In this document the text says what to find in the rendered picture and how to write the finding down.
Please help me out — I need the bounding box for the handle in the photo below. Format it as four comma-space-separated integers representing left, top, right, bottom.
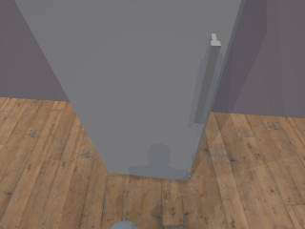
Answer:
193, 33, 221, 124

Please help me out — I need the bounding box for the fridge door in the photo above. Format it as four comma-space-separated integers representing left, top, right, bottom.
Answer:
14, 0, 241, 181

